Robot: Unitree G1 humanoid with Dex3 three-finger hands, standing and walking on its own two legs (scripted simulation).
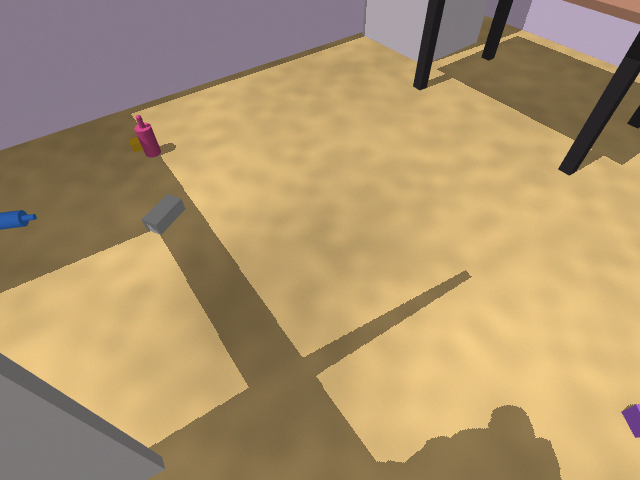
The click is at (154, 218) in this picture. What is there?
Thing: lying carton
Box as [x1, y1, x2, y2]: [142, 194, 184, 234]
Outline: 180,198 167,194 142,219 146,228 161,234 184,209
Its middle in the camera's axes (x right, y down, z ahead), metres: -0.68 -0.10 +1.70
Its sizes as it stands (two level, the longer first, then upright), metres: 0.172 0.078 0.066
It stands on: the floor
